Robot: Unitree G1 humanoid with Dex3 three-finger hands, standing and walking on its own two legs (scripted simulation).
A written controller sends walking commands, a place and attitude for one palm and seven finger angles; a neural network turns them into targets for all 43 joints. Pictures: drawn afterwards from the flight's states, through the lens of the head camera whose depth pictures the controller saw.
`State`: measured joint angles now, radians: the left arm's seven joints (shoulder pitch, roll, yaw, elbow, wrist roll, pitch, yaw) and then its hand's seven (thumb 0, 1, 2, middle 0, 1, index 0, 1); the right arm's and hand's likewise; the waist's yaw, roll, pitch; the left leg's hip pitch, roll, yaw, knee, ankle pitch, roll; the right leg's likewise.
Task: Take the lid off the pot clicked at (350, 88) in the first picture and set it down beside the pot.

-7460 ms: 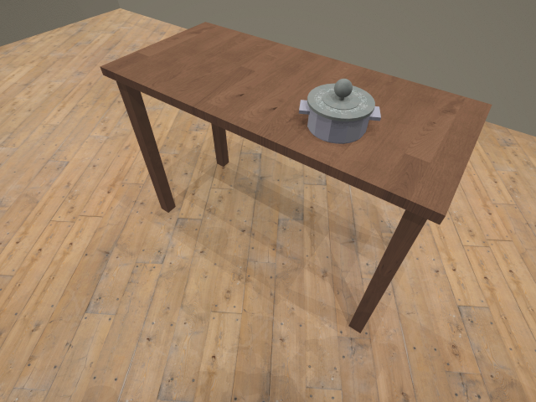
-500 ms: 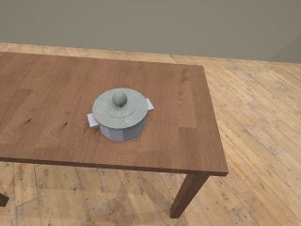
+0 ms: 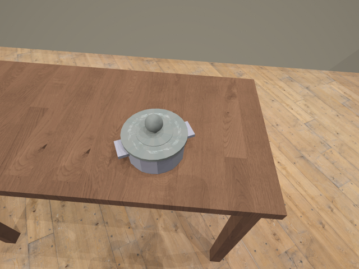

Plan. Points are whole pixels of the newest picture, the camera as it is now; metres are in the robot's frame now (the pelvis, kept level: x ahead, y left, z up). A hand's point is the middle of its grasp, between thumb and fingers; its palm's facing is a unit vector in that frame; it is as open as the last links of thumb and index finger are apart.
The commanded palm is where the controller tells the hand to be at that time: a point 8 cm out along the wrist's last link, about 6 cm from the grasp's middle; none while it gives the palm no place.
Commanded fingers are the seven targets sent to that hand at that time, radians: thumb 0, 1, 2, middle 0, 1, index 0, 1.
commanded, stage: look again from close up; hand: left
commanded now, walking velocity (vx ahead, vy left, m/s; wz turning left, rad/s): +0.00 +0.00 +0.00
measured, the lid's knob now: (153, 123) +0.42 +0.10 +0.09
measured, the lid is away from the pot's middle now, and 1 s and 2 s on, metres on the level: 0.00 0.00 0.00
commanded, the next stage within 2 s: shuffle to correct the standing spot in 0.78 s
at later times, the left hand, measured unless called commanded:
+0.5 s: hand out of the picture -0.01 +0.17 -0.18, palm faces +0.01 -0.99 -0.17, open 7.4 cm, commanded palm none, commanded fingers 0.00 0.90 0.90 -0.20 -0.30 -0.20 -0.30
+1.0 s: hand out of the picture -0.03 +0.17 -0.18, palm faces +0.01 -0.99 -0.15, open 7.4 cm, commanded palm none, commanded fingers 0.00 0.90 0.90 -0.20 -0.30 -0.20 -0.30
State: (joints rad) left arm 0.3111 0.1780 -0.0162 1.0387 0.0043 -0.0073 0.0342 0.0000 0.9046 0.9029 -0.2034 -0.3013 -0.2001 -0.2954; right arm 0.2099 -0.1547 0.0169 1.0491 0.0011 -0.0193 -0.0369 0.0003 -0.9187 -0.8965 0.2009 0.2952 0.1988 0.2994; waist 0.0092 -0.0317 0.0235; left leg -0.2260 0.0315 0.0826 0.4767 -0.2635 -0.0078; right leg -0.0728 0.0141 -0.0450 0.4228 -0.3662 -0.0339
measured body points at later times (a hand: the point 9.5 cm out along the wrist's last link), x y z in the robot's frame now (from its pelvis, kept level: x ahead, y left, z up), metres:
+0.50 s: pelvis +0.00 +0.00 +0.00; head +0.02 +0.01 +0.45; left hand -0.01 +0.22 -0.16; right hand +0.00 -0.22 -0.15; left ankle -0.01 +0.12 -0.74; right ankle -0.09 -0.09 -0.74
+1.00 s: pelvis -0.01 +0.01 +0.00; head +0.01 +0.03 +0.45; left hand -0.03 +0.23 -0.16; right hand -0.02 -0.21 -0.15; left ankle -0.01 +0.12 -0.74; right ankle -0.09 -0.09 -0.74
